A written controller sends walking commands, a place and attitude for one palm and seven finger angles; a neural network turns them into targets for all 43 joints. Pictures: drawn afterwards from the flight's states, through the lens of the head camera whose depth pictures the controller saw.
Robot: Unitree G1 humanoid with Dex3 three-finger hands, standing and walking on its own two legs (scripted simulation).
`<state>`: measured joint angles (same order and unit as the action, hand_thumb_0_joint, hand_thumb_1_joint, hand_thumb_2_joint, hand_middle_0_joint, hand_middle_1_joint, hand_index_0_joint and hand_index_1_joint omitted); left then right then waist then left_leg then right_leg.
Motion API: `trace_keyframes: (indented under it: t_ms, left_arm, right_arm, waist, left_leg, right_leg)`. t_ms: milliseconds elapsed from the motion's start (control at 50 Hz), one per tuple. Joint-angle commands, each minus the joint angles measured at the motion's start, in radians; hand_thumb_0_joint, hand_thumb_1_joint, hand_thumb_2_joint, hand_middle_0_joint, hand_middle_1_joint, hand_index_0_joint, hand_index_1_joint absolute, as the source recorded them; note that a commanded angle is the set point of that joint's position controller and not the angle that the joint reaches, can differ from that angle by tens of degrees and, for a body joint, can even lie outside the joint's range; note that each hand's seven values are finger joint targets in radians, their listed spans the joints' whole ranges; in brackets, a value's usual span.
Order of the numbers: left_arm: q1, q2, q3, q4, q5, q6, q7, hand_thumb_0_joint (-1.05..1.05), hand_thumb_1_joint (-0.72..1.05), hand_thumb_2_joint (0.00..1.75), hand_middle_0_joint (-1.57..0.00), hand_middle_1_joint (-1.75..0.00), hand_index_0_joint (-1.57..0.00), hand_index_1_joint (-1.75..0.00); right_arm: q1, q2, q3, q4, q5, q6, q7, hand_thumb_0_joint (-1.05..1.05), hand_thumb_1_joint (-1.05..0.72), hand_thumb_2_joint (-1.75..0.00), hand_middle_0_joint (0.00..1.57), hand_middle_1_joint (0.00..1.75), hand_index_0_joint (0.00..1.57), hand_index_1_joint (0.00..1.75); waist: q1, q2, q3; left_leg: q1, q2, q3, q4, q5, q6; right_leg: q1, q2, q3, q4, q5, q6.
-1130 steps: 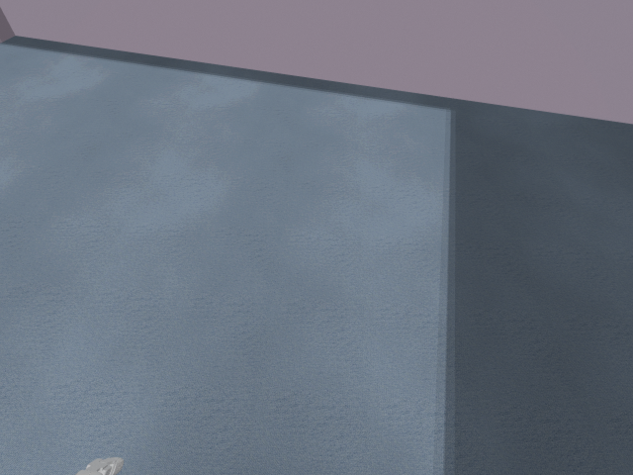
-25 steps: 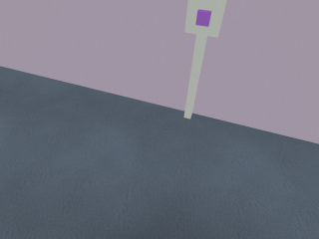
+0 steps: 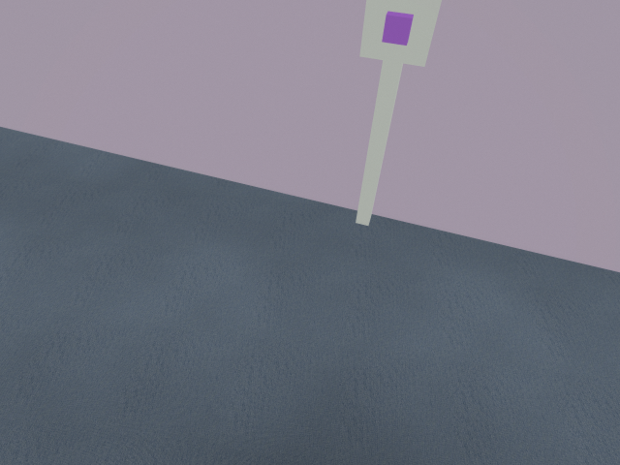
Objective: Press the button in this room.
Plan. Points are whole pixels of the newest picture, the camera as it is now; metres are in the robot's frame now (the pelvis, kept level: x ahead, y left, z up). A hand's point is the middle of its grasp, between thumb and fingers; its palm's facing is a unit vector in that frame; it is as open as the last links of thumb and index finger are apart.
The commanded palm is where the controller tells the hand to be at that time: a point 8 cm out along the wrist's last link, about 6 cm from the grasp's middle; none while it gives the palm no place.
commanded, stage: look at it before walking up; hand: left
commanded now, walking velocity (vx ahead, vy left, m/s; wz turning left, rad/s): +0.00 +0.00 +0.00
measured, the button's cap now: (397, 28) +1.17 -0.18 +0.07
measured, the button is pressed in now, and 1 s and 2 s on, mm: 0 0 0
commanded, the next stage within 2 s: walk to a spot facing it in 0.04 s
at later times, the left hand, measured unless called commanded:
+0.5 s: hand out of the picture +0.07 +0.17 -0.18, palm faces -0.07 -0.97 -0.24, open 7.4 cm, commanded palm none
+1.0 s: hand (220, 424) +0.22 +0.16 -0.20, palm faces -0.21 -0.96 -0.16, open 7.4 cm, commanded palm none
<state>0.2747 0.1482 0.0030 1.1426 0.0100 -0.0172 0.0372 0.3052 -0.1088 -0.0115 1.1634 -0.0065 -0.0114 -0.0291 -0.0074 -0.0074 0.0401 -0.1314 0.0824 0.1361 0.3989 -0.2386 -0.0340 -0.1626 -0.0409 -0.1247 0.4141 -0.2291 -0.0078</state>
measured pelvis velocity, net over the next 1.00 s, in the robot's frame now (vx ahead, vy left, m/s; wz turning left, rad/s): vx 0.24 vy -0.03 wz -0.33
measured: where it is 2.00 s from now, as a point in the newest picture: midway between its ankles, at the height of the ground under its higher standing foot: (349, 415)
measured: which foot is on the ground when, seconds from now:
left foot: down 0.00-0.48, up 0.50-0.96, down 0.98-1.00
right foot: down 0.00-0.98, up 1.00-1.00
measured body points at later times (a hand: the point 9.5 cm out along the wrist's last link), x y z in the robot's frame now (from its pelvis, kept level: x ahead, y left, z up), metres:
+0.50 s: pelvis +0.04 -0.02 -0.02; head +0.05 -0.05 +0.42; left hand +0.07 +0.22 -0.16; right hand -0.01 -0.25 -0.19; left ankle -0.02 +0.13 -0.74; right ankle +0.04 -0.10 -0.75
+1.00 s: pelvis +0.24 -0.03 -0.02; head +0.30 -0.02 +0.42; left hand +0.23 +0.21 -0.18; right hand +0.34 -0.29 -0.15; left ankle +0.34 +0.05 -0.75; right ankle +0.05 -0.10 -0.72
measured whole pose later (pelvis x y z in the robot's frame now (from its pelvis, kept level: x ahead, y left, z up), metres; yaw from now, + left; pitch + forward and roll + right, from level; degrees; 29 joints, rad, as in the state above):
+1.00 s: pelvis +0.24 -0.03 -0.02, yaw -19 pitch +1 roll -1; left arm 0.40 0.17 0.04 1.10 0.01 -0.04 0.00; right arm 0.00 -0.17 -0.02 0.92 -0.03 -0.06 0.01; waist 0.07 -0.03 0.11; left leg -0.44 0.07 0.13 0.63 -0.19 0.03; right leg -0.08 0.02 0.04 0.69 -0.50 -0.02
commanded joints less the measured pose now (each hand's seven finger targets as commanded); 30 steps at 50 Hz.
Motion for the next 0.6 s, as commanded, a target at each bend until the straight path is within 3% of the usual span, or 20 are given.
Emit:
trace_keyframes:
  t_ms: [0,120,160,180,220,260,280,300,320,360,400,420,440,460,480,500,520,540,580]
  left_arm:
    - [0.067,0.095,0.02,-0.027,0.002,-0.012,0.003,0.0,0.9,0.9,-0.2,-0.3,-0.2,-0.3]
    - [0.053,0.114,0.022,-0.031,0.003,-0.013,0.002,0.0,0.9,0.9,-0.2,-0.3,-0.2,-0.3]
    - [0.053,0.09,0.022,-0.025,0.002,-0.008,-0.002,0.0,0.9,0.9,-0.2,-0.3,-0.2,-0.3]
    - [0.053,0.086,0.025,-0.026,0.004,0.001,-0.005,0.0,0.9,0.9,-0.2,-0.3,-0.2,-0.3]
    - [0.025,0.092,0.039,-0.055,0.012,0.015,-0.02,0.0,0.9,0.9,-0.2,-0.3,-0.2,-0.3]
    - [-0.005,0.074,0.051,-0.101,0.022,0.028,-0.038,0.0,0.9,0.9,-0.2,-0.3,-0.2,-0.3]
    - [-0.024,0.066,0.055,-0.125,0.023,0.03,-0.045,0.0,0.9,0.9,-0.2,-0.3,-0.2,-0.3]
    - [-0.052,0.06,0.061,-0.149,0.024,0.028,-0.051,0.0,0.9,0.9,-0.2,-0.3,-0.2,-0.3]
    - [-0.073,0.056,0.067,-0.169,0.024,0.023,-0.056,0.0,0.9,0.9,-0.2,-0.3,-0.2,-0.3]
    - [-0.056,0.045,0.07,-0.181,0.021,0.014,-0.064,0.0,0.9,0.9,-0.2,-0.3,-0.2,-0.3]
    - [0.05,0.047,0.076,-0.153,0.019,0.009,-0.067,0.0,0.9,0.9,-0.2,-0.3,-0.2,-0.3]
    - [0.153,0.064,0.081,-0.118,0.02,0.004,-0.063,0.0,0.9,0.9,-0.2,-0.3,-0.2,-0.3]
    - [0.272,0.147,0.096,-0.085,0.025,-0.009,-0.054,0.0,0.9,0.9,-0.2,-0.3,-0.2,-0.3]
    - [0.343,0.245,0.109,-0.061,0.015,-0.019,-0.04,0.0,0.9,0.9,-0.2,-0.3,-0.2,-0.3]
    - [0.345,0.236,0.106,-0.075,-0.001,-0.02,-0.021,0.0,0.9,0.9,-0.2,-0.3,-0.2,-0.3]
    - [0.274,0.237,0.108,-0.086,0.004,-0.026,-0.022,0.0,0.9,0.9,-0.2,-0.3,-0.2,-0.3]
    - [0.211,0.203,0.098,-0.103,0.005,-0.03,-0.024,0.0,0.9,0.9,-0.2,-0.3,-0.2,-0.3]
    - [0.157,0.174,0.088,-0.119,0.009,-0.035,-0.024,0.0,0.9,0.9,-0.2,-0.3,-0.2,-0.3]
    - [0.139,0.16,0.08,-0.126,0.012,-0.046,-0.025,0.0,0.9,0.9,-0.2,-0.3,-0.2,-0.3]
  right_arm:
    - [0.065,-0.111,-0.024,-0.03,-0.001,-0.018,-0.002,0.0,-0.9,-0.9,0.2,0.3,0.2,0.3]
    - [0.043,-0.138,-0.028,-0.039,-0.001,-0.021,-0.003,0.0,-0.9,-0.9,0.2,0.3,0.2,0.3]
    - [0.059,-0.118,-0.028,-0.034,-0.006,-0.019,-0.003,0.0,-0.9,-0.9,0.2,0.3,0.2,0.3]
    - [0.067,-0.121,-0.032,-0.034,-0.008,-0.013,-0.003,0.0,-0.9,-0.9,0.2,0.3,0.2,0.3]
    - [0.068,-0.155,-0.05,-0.052,-0.012,-0.002,-0.003,0.0,-0.9,-0.9,0.2,0.3,0.2,0.3]
    - [0.07,-0.218,-0.076,-0.079,-0.016,0.003,-0.003,0.0,-0.9,-0.9,0.2,0.3,0.2,0.3]
    - [0.066,-0.235,-0.085,-0.092,-0.016,-0.003,-0.002,0.0,-0.9,-0.9,0.2,0.3,0.2,0.3]
    - [0.066,-0.238,-0.089,-0.098,-0.02,-0.009,-0.001,0.0,-0.9,-0.9,0.2,0.3,0.2,0.3]
    - [0.061,-0.237,-0.09,-0.103,-0.025,-0.014,0.0,0.0,-0.9,-0.9,0.2,0.3,0.2,0.3]
    - [0.019,-0.239,-0.09,-0.118,-0.029,-0.02,0.005,0.0,-0.9,-0.9,0.2,0.3,0.2,0.3]
    - [-0.035,-0.241,-0.092,-0.136,-0.027,-0.018,0.007,0.0,-0.9,-0.9,0.2,0.3,0.2,0.3]
    - [-0.061,-0.233,-0.088,-0.145,-0.026,-0.016,0.011,0.0,-0.9,-0.9,0.2,0.3,0.2,0.3]
    - [-0.085,-0.191,-0.08,-0.175,-0.013,-0.017,0.017,0.0,-0.9,-0.9,0.2,0.3,0.2,0.3]
    - [-0.171,-0.135,-0.06,-0.246,-0.008,-0.019,0.027,0.0,-0.9,-0.9,0.2,0.3,0.2,0.3]
    - [-0.228,-0.175,-0.062,-0.278,-0.009,-0.016,0.029,0.0,-0.9,-0.9,0.2,0.3,0.2,0.3]
    - [-0.264,-0.157,-0.066,-0.272,-0.011,-0.019,0.034,0.0,-0.9,-0.9,0.2,0.3,0.2,0.3]
    - [-0.248,-0.175,-0.07,-0.262,-0.018,-0.021,0.036,0.0,-0.9,-0.9,0.2,0.3,0.2,0.3]
    - [-0.217,-0.176,-0.073,-0.244,-0.024,-0.021,0.039,0.0,-0.9,-0.9,0.2,0.3,0.2,0.3]
    - [-0.181,-0.159,-0.071,-0.223,-0.025,-0.017,0.043,0.0,-0.9,-0.9,0.2,0.3,0.2,0.3]
  waist:
    - [0.011,0.024,0.034]
    - [0.01,0.025,0.036]
    - [0.003,0.023,0.025]
    - [0.0,0.035,0.038]
    - [-0.012,0.105,0.077]
    - [-0.023,0.215,0.117]
    - [-0.027,0.231,0.112]
    - [-0.033,0.21,0.119]
    - [-0.033,0.179,0.125]
    - [-0.01,0.146,0.106]
    - [0.043,0.088,0.052]
    - [0.09,0.011,0.019]
    - [0.146,-0.221,0.003]
    - [0.176,-0.46,0.041]
    - [0.166,-0.267,0.058]
    - [0.142,-0.207,0.091]
    - [0.103,-0.126,0.105]
    - [0.069,-0.063,0.084]
    - [0.045,-0.005,0.032]
  left_leg:
    - [-0.043,0.068,-0.081,-0.084,0.111,0.037]
    - [-0.03,0.069,-0.087,-0.089,0.112,0.041]
    - [-0.007,0.071,-0.067,-0.077,0.061,0.034]
    - [0.0,0.079,-0.062,-0.072,-0.029,0.035]
    - [-0.022,0.134,-0.109,-0.131,-0.273,0.059]
    - [-0.05,0.258,-0.219,-0.221,-0.472,0.125]
    - [-0.023,0.31,-0.259,-0.244,-0.473,0.164]
    - [-0.007,0.34,-0.263,-0.252,-0.429,0.189]
    - [-0.016,0.347,-0.238,-0.245,-0.379,0.19]
    - [-0.043,0.326,-0.146,-0.197,-0.281,0.163]
    - [-0.115,0.284,-0.044,-0.068,-0.258,0.118]
    - [-0.185,0.233,0.01,0.087,-0.272,0.083]
    - [-0.343,0.131,0.109,0.385,-0.281,0.032]
    - [-0.612,0.001,0.087,0.673,-0.432,-0.008]
    - [-0.636,0.03,-0.043,0.771,-0.365,0.002]
    - [-0.661,0.05,-0.09,0.839,-0.253,0.006]
    - [-0.649,0.075,-0.115,0.834,-0.168,0.005]
    - [-0.606,0.086,-0.118,0.796,-0.106,-0.004]
    - [-0.527,0.076,-0.098,0.731,-0.045,-0.019]
  right_leg:
    - [-0.014,-0.095,0.089,-0.077,0.135,-0.005]
    - [-0.019,-0.096,0.094,-0.079,0.134,-0.003]
    - [-0.036,-0.085,0.106,-0.073,0.103,-0.003]
    - [-0.077,-0.073,0.107,-0.048,0.017,-0.007]
    - [-0.176,-0.029,0.083,0.036,-0.142,-0.007]
    - [-0.288,0.02,0.004,0.275,-0.19,0.002]
    - [-0.355,-0.002,0.014,0.398,-0.223,0.002]
    - [-0.404,-0.031,0.035,0.452,-0.256,-0.001]
    - [-0.406,-0.052,0.046,0.459,-0.26,-0.001]
    - [-0.32,-0.056,0.027,0.377,-0.241,0.005]
    - [-0.124,-0.021,-0.019,0.239,-0.152,0.005]
    - [0.022,0.014,-0.041,0.131,-0.09,-0.001]
    - [0.163,-0.089,0.153,-0.038,-0.22,-0.038]
    - [0.214,-0.318,0.609,-0.22,-0.268,-0.149]
    - [0.147,-0.385,0.748,-0.289,-0.324,-0.218]
    - [0.105,-0.361,0.731,-0.284,-0.386,-0.227]
    - [0.066,-0.335,0.654,-0.268,-0.404,-0.213]
    - [0.046,-0.302,0.563,-0.248,-0.321,-0.195]
    - [0.045,-0.246,0.447,-0.23,-0.128,-0.173]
